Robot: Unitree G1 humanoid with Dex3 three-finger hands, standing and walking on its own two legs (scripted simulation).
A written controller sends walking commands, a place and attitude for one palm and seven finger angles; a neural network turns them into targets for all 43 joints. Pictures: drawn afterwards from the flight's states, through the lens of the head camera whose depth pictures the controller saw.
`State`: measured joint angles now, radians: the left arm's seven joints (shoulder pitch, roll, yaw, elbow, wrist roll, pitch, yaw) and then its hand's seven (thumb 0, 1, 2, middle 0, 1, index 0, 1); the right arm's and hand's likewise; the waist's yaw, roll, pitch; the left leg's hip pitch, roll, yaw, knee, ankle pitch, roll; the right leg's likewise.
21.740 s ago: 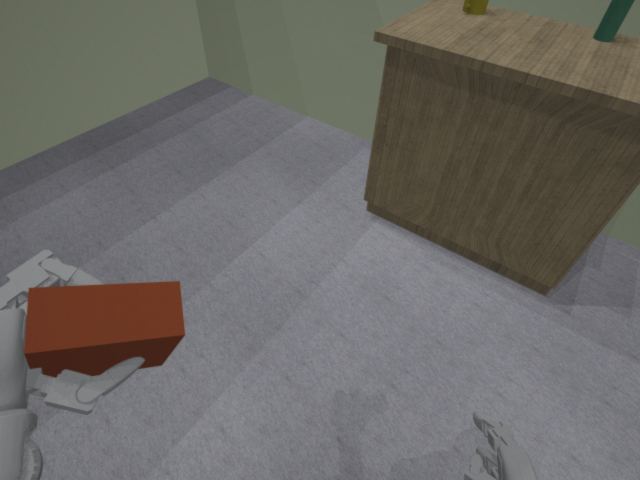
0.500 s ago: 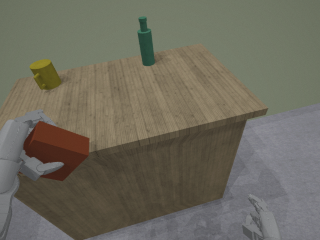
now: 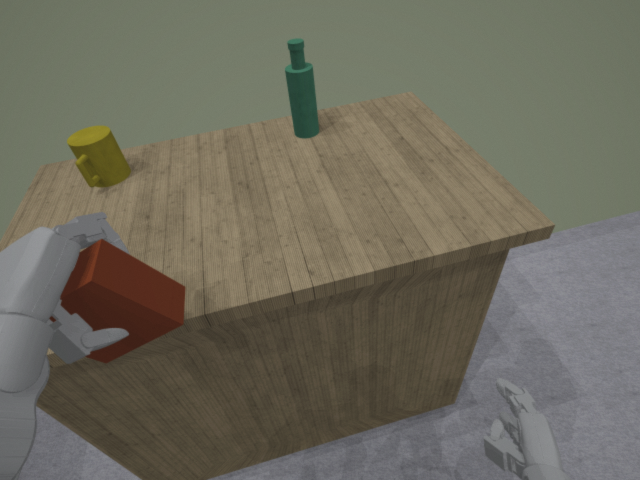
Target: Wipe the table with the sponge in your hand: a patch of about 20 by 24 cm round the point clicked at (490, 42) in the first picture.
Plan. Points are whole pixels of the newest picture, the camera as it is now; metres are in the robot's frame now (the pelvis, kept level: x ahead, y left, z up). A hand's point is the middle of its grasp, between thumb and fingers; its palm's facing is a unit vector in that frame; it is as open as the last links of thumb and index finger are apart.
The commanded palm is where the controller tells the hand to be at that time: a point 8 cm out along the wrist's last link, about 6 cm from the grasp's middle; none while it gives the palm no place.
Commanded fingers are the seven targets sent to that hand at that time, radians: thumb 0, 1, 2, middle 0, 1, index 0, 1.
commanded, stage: turn the palm down, sponge in hand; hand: left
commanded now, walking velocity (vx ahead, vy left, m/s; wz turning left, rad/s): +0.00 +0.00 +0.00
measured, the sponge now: (118, 313) +0.23 +0.27 +0.14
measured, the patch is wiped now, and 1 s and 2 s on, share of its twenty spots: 0.00 0.00 0.00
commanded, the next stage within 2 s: move the sponge above the wiping area in 1.06 s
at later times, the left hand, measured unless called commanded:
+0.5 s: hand (59, 255) +0.23 +0.29 +0.23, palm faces +0.29 -0.12 -0.95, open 9.8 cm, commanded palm +0.17 +0.30 +0.29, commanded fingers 0.00 0.10 1.30 -1.20 -1.60 -1.20 -1.60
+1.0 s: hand (65, 254) +0.22 +0.28 +0.24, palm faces +0.32 -0.05 -0.94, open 9.8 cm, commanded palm +0.17 +0.27 +0.29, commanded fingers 0.00 0.10 1.30 -1.20 -1.60 -1.20 -1.60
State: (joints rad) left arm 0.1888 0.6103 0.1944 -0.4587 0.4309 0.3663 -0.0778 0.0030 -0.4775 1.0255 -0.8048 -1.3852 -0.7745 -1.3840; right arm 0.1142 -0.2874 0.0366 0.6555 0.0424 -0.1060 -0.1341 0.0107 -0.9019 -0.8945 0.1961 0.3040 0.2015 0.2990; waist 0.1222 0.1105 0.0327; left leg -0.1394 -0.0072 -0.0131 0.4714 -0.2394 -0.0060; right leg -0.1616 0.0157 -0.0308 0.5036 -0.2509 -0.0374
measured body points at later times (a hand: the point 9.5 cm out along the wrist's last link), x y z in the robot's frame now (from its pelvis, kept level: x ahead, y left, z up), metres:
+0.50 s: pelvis -0.03 +0.02 +0.00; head -0.06 -0.03 +0.45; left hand +0.21 +0.29 +0.28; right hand +0.24 -0.14 -0.06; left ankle +0.02 +0.13 -0.74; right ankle +0.02 -0.09 -0.74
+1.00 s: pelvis -0.03 -0.01 +0.00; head -0.07 -0.07 +0.45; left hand +0.20 +0.27 +0.29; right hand +0.24 -0.20 -0.06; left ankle +0.02 +0.13 -0.74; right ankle +0.02 -0.09 -0.74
